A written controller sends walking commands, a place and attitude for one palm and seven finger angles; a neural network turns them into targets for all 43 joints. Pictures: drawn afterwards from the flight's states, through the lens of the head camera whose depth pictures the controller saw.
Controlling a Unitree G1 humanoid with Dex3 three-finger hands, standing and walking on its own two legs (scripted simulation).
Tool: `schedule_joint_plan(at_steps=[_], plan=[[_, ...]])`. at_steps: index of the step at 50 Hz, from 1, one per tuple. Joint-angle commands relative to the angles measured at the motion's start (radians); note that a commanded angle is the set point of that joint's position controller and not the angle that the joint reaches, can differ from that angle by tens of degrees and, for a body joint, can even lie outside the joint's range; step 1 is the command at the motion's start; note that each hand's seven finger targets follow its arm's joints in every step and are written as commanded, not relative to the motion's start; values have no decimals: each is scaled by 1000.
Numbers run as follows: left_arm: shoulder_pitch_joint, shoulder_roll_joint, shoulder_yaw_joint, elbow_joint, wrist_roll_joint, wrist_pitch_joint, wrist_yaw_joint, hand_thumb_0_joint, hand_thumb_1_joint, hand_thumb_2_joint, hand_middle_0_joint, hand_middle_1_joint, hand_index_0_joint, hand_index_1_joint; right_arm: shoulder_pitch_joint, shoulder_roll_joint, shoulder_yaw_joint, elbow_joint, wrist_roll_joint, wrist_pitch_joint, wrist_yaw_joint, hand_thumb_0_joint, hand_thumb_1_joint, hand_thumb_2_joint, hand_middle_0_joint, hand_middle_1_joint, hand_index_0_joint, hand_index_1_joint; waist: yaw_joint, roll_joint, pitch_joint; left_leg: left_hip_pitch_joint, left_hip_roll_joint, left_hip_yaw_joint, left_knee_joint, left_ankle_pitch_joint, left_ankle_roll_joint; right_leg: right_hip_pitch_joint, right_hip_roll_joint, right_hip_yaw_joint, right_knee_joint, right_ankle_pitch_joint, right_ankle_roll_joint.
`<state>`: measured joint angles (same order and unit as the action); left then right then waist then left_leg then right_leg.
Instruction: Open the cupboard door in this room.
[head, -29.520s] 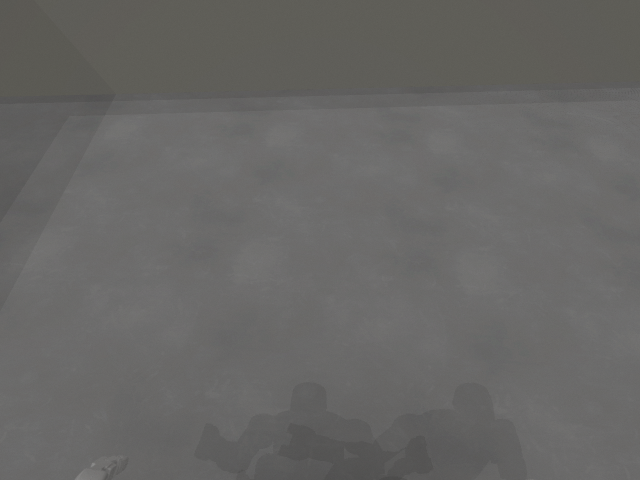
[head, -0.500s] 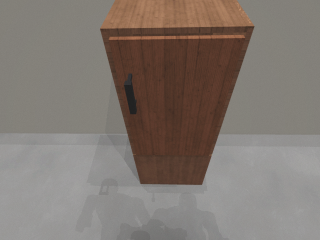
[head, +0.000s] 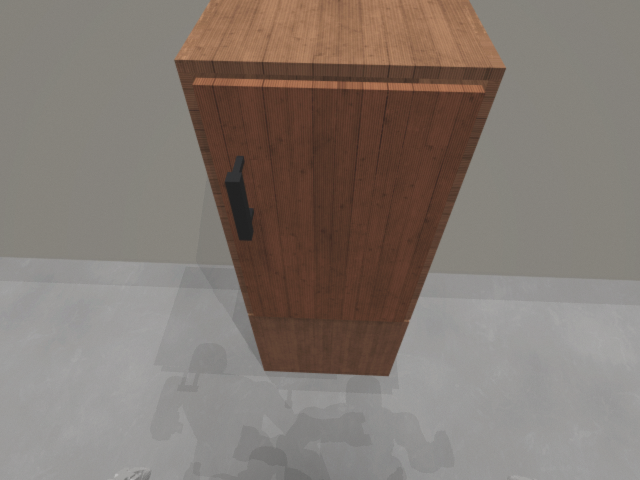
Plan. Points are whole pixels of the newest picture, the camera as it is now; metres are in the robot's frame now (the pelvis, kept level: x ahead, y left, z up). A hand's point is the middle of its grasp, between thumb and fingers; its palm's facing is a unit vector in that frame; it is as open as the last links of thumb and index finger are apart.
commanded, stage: come to a stop and stand still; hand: left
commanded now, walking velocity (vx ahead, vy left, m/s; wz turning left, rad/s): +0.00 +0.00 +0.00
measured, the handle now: (242, 199) +0.49 +0.15 +0.06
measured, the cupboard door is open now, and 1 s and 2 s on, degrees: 0 0 0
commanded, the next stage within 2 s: look again from close up in 0.36 s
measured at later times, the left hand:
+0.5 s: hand out of the picture +0.09 +0.22 -0.16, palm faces -0.03 -0.94 -0.34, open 7.4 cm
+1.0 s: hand out of the picture +0.06 +0.21 -0.16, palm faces -0.02 -0.95 -0.30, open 7.4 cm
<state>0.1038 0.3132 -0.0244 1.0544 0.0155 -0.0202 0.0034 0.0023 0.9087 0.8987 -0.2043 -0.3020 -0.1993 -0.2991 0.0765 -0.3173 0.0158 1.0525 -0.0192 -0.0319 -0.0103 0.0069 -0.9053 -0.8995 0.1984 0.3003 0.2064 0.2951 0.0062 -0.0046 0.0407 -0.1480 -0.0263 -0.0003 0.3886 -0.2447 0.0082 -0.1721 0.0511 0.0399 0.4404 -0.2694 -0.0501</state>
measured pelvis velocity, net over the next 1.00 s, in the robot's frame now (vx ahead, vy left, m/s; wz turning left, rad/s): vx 0.00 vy -0.02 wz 0.00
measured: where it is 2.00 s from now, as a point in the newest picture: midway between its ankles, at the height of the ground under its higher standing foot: outside the picture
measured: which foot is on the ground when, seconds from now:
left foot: down 0.00-1.00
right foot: down 0.00-1.00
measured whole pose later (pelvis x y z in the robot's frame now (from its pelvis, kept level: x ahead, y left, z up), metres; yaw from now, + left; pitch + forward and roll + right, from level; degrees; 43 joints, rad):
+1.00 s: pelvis +0.00 -0.02 +0.00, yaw +0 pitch -1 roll +1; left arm 0.17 0.30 -0.01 1.09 0.01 -0.02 0.01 0.00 0.91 0.90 -0.20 -0.30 -0.20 -0.30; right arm 0.16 -0.28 0.02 1.12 -0.02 -0.02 -0.02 0.01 -0.91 -0.90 0.20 0.30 0.21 0.30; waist 0.01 -0.01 0.03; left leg -0.12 0.01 -0.01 0.36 -0.23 -0.02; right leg -0.12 0.09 0.03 0.37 -0.23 -0.08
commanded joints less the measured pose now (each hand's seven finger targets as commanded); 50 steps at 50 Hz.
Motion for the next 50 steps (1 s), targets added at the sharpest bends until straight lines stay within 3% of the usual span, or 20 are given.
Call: schedule_joint_plan(at_steps=[1, 8, 11, 20, 33, 40, 50], plan=[[-13, 212, 56, -59, -4, -20, 14, 0, 900, 900, -200, -300, -200, -300, -6, -186, -39, -53, 5, -13, -13, 0, -900, -900, 200, 300, 200, 300, -6, 7, -133, 63, 135, -85, -15, 327, 24, 57, -162, 132, -39, 410, -12], [-9, 207, 59, -56, -6, -19, 15, 0, 900, 900, -200, -300, -200, -300, 4, -183, -37, -40, 6, -8, -15, 0, -900, -900, 200, 300, 200, 300, -5, -11, -128, 60, 136, -82, -21, 302, 18, 74, -164, 135, -52, 426, -12], [3, 213, 63, -54, -7, -21, 17, 0, 900, 900, -200, -300, -200, -300, 13, -179, -35, -35, 7, -7, -17, 0, -900, -900, 200, 300, 200, 300, -3, -21, -140, 59, 134, -71, -8, 317, 16, 102, -170, 138, -51, 497, -9], [15, 209, 65, -44, -8, -19, 19, 0, 900, 900, -200, -300, -200, -300, 32, -171, -32, -18, 7, -4, -20, 0, -900, -900, 200, 300, 200, 300, -1, -14, -113, 49, 134, -64, -19, 282, 10, 104, -169, 142, -69, 497, -2], [19, 190, 63, -35, -9, -17, 14, 0, 900, 900, -200, -300, -200, -300, 50, -159, -29, -4, 5, -3, -21, 0, -900, -900, 200, 300, 200, 300, -3, -4, -71, 37, 137, -73, -50, 200, 7, 62, -159, 153, -112, 352, -2], [34, 183, 63, -28, -9, -20, 17, 0, 900, 900, -200, -300, -200, -300, 69, -148, -28, 5, 7, -6, -22, 0, -900, -900, 200, 300, 200, 300, -2, -9, -86, 38, 138, -69, -46, 223, 7, 84, -161, 147, -108, 399, 5], [47, 161, 58, -19, -8, -19, 14, 0, 900, 900, -200, -300, -200, -300, 80, -134, -27, 16, 5, -4, -20, 0, -900, -900, 200, 300, 200, 300, -2, -6, -54, 31, 136, -81, -64, 175, 9, 45, -154, 149, -130, 284, 0]])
